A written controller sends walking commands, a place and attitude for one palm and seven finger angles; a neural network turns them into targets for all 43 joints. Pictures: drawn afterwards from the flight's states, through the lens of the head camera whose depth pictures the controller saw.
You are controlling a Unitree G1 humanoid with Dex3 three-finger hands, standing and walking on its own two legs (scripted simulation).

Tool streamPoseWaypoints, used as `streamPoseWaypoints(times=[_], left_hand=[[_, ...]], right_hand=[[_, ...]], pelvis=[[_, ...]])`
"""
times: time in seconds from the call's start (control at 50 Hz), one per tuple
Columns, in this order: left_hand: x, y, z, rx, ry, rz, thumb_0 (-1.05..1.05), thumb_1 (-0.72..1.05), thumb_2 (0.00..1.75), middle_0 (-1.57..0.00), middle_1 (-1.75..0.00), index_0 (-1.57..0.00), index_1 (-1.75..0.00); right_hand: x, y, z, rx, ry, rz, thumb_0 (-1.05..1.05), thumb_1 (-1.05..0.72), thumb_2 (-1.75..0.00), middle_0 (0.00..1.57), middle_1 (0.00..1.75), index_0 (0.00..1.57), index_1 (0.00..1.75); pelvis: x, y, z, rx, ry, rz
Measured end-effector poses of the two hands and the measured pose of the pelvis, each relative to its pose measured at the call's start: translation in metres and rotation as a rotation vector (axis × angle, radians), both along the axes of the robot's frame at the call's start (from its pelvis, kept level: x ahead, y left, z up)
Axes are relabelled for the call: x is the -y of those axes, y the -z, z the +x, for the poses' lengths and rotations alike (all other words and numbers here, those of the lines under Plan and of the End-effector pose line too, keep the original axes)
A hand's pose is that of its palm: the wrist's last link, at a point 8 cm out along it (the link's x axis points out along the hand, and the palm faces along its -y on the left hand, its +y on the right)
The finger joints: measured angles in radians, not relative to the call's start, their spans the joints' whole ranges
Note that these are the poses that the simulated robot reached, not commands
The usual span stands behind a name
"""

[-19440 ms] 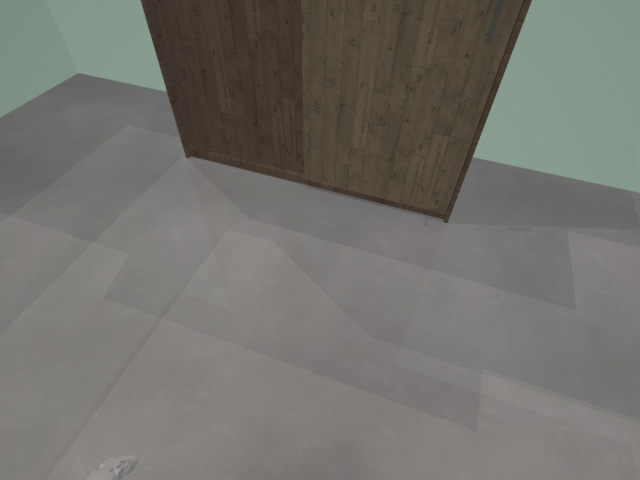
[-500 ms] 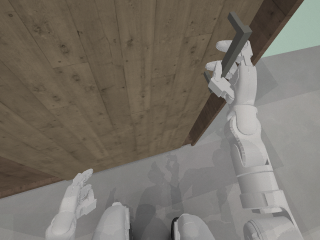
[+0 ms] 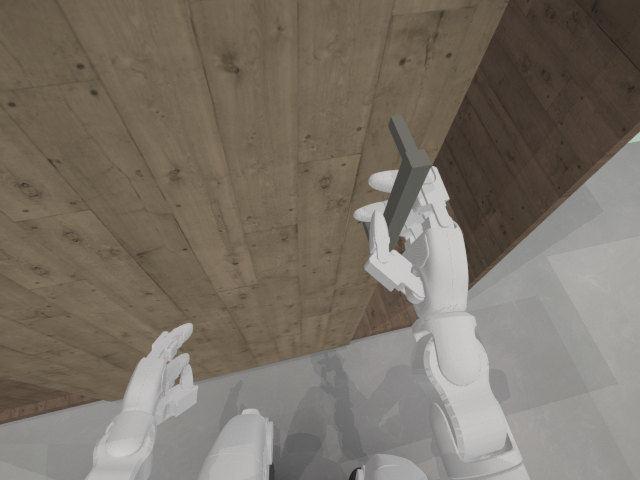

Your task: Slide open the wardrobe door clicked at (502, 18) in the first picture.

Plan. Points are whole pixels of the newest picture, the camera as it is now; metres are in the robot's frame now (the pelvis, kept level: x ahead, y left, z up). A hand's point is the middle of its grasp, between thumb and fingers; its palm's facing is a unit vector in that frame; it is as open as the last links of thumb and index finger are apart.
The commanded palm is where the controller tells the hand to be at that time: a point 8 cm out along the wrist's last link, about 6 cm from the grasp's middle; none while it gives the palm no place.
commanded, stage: step sideways, sliding the door along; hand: right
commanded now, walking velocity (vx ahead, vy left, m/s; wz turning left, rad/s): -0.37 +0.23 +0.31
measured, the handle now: (387, 203) +0.37 -0.08 +0.12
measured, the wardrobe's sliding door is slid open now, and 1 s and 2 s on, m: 0.24 0.50 0.56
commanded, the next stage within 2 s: stop walking and hold the door there in 1.72 s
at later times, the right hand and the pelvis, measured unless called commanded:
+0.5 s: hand (219, 277) +0.30 +0.09 +0.12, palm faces -0.16 +0.98 -0.14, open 5.7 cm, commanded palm +0.28 +0.06 +0.12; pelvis -0.04 +0.11 -0.01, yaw +12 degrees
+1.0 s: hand (87, 297) +0.28 +0.20 +0.12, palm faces +0.05 +1.00 -0.08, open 5.8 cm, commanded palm +0.25 +0.21 +0.12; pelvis -0.14 +0.28 -0.01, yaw +12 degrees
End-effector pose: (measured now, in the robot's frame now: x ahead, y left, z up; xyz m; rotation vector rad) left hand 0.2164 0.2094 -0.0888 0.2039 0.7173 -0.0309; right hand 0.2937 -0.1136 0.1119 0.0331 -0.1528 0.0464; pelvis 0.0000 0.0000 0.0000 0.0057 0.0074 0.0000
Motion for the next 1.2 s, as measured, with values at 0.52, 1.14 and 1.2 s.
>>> streamPoseWaypoints(times=[0.52,1.14,1.2], left_hand=[[-0.145,0.015,-0.107,-0.004,-0.272,-0.061,0.01,0.91,0.90,-0.20,-0.29,-0.20,-0.30],[-0.356,0.027,-0.229,-0.094,-0.322,0.075,0.01,0.91,0.90,-0.20,-0.29,-0.20,-0.30],[-0.360,0.018,-0.228,-0.111,-0.266,0.074,0.01,0.91,0.90,-0.19,-0.29,-0.20,-0.30]], right_hand=[[-0.147,-0.011,-0.010,0.028,-0.123,-0.165,-0.01,-0.81,-0.84,0.49,1.40,0.24,1.40],[-0.285,-0.015,-0.047,-0.023,0.070,-0.123,0.00,-0.83,-0.85,0.43,1.40,0.19,1.40],[-0.298,-0.014,-0.052,-0.011,0.043,-0.093,0.01,-0.83,-0.85,0.37,1.40,0.20,1.40]], pelvis=[[-0.116,0.007,-0.046,0.053,-0.208,-0.078],[-0.296,0.010,-0.162,-0.002,-0.142,0.032],[-0.314,0.009,-0.173,0.030,-0.143,0.022]])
